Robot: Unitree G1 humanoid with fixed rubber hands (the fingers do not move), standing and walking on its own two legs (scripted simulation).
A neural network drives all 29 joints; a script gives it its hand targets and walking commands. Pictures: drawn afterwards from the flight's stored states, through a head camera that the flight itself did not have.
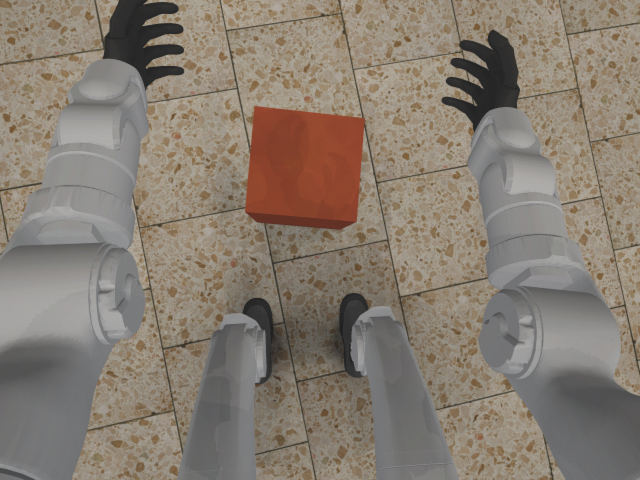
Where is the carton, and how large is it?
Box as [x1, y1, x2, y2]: [245, 106, 364, 229]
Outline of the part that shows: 254,106 245,211 257,222 340,229 356,221 364,118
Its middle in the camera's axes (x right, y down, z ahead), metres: -0.04 -0.14 +0.85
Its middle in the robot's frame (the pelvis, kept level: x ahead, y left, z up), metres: +0.51 -0.01 -0.52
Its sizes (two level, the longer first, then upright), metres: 0.210 0.200 0.250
